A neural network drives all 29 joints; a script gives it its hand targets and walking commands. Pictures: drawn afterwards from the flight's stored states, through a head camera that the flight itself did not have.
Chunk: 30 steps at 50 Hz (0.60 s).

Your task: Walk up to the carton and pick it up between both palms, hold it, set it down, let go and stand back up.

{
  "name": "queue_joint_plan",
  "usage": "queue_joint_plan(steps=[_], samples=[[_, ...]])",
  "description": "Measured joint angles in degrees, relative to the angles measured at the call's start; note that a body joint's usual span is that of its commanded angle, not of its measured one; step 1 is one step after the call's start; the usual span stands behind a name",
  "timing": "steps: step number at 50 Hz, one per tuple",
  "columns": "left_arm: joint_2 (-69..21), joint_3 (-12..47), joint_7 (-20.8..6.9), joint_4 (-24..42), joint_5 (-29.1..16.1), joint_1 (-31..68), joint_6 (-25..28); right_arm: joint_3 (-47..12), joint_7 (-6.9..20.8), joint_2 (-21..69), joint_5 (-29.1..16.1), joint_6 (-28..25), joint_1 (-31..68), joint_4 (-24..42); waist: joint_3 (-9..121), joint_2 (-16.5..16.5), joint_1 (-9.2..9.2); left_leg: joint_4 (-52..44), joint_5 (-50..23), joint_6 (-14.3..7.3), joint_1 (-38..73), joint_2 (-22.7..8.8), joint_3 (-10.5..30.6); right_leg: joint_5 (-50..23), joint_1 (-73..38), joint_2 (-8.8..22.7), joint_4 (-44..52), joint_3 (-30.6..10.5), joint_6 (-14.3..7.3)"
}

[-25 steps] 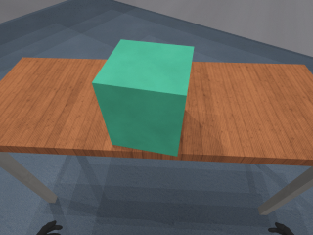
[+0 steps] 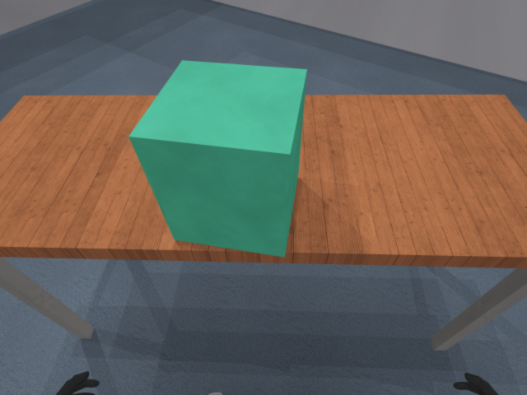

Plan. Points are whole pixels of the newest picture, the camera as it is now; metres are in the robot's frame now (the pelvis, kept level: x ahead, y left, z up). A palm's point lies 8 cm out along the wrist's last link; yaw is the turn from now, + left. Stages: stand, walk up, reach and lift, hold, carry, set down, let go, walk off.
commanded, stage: walk up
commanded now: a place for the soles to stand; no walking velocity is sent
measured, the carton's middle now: (235, 161) +0.48 +0.07 +0.08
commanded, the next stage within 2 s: none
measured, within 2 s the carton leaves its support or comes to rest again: neither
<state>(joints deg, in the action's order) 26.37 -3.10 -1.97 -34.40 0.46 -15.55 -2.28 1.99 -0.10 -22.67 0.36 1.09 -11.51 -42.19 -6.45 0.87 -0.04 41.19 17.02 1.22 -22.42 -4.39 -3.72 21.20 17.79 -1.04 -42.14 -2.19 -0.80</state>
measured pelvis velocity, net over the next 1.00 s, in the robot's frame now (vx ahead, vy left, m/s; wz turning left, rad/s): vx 0.03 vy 0.10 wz -0.03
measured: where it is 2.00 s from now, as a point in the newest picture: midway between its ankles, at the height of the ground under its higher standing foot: outside the picture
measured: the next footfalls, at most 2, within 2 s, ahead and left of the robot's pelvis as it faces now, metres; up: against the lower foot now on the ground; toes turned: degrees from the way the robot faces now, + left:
left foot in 0.96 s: +0.12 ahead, +0.18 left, +0.00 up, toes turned +3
right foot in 1.80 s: +0.17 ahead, +0.02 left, +0.00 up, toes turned +2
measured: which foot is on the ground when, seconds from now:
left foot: down 0.00-0.68, up 0.70-0.94, down 0.96-1.00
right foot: down 0.00-0.98, up 1.00-1.00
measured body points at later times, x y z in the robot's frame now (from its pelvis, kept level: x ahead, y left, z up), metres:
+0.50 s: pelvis -0.01 +0.00 +0.01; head +0.00 +0.00 +0.45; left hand +0.14 +0.30 -0.08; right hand +0.12 -0.32 -0.08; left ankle +0.01 +0.13 -0.72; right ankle +0.00 -0.11 -0.72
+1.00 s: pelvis +0.03 +0.10 -0.01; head +0.07 +0.09 +0.44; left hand +0.10 +0.45 -0.08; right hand +0.15 -0.21 -0.11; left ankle +0.08 +0.18 -0.72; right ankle +0.00 -0.10 -0.71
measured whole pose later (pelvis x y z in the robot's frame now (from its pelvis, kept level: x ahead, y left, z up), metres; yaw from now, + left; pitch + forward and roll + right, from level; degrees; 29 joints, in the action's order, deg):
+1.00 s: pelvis +0.03 +0.10 -0.01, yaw -2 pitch -2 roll -3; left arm 28.4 -3.4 2.8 -34.4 1.9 -24.6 0.6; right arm 2.7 4.3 -23.6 2.2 3.0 -11.9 -38.5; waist -7.4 -3.7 0.0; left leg 45.6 20.0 -1.9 -23.8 -1.6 -3.3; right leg 26.3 16.0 1.7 -44.6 -6.9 0.8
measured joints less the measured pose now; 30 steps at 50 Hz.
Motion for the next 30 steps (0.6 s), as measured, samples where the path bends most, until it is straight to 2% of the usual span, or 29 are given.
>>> queue_joint_plan(steps=[3,6,7,8,9,14,30], samples=[[-0.3,0.4,0.0,0.0,0.0,0.0,0.0,0.0,-0.3,0.0,0.0,0.2,0.0,0.0,0.0,0.0,0.00,7.6,7.3,-0.1,-0.1,2.0,0.0,0.4,0.4,0.0,0.1,-0.9,-0.5],[-0.5,0.9,0.0,0.0,0.0,0.8,0.0,0.0,-0.4,-0.1,0.0,-0.1,-0.2,0.1,-0.3,-0.1,0.09,3.1,8.3,-0.4,2.6,3.2,0.1,0.0,1.4,-0.1,0.2,-0.9,-0.5],[-0.6,1.1,0.0,0.0,-0.1,1.1,0.0,0.0,-0.4,-0.1,0.0,-0.4,-0.2,0.1,-0.4,-0.2,0.10,-1.7,6.7,-0.6,4.4,3.2,0.2,-0.1,1.6,-0.2,0.2,-0.9,-0.3],[-0.7,1.2,0.0,0.0,-0.3,1.4,0.0,0.0,-0.4,0.0,0.0,-0.7,-0.2,0.1,-0.8,0.0,0.03,-3.7,2.3,-0.8,4.8,3.3,0.1,-0.2,1.7,-0.2,0.2,-1.0,-0.3],[-1.0,1.3,0.0,0.0,-0.5,1.6,0.0,0.0,-0.4,0.0,0.0,-0.9,-0.2,0.0,-1.2,0.3,0.02,-3.7,0.9,-1.0,4.8,3.4,0.0,-0.8,1.6,-0.1,0.1,-1.1,-0.2],[-1.2,1.6,0.0,0.0,-0.5,1.5,0.0,0.0,-0.4,0.0,0.0,-1.0,-0.1,0.0,0.6,1.4,0.01,-3.4,1.4,-1.1,4.8,3.0,0.0,-0.5,0.1,-0.3,2.0,-1.1,-0.1],[-2.3,2.5,0.0,0.0,-0.8,1.5,0.0,0.0,-0.4,0.0,0.0,-1.2,-0.1,0.0,4.1,1.4,0.02,-4.5,0.6,-0.8,5.2,2.9,0.0,-1.3,0.1,-0.4,2.5,-1.1,-0.1]])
